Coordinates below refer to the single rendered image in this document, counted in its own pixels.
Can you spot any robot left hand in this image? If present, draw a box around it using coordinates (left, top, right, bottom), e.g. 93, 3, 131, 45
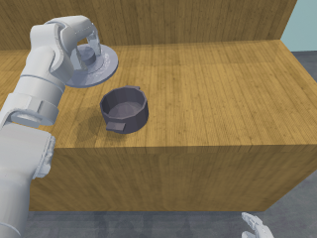
52, 15, 101, 71

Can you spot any robot right hand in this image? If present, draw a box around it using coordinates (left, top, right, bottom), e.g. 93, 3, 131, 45
242, 212, 274, 238

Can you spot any left robot forearm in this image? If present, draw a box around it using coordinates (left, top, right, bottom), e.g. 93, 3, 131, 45
0, 19, 77, 131

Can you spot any knob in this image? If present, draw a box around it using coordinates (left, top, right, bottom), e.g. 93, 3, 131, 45
77, 46, 96, 66

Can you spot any lid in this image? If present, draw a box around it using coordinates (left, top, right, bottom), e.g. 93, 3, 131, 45
65, 44, 119, 88

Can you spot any table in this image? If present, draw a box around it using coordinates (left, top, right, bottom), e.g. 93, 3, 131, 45
0, 0, 317, 211

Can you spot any left robot upper arm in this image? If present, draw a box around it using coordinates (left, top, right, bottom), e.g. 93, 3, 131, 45
0, 121, 56, 238

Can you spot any pot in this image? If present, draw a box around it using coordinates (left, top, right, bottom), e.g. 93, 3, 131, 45
99, 85, 150, 134

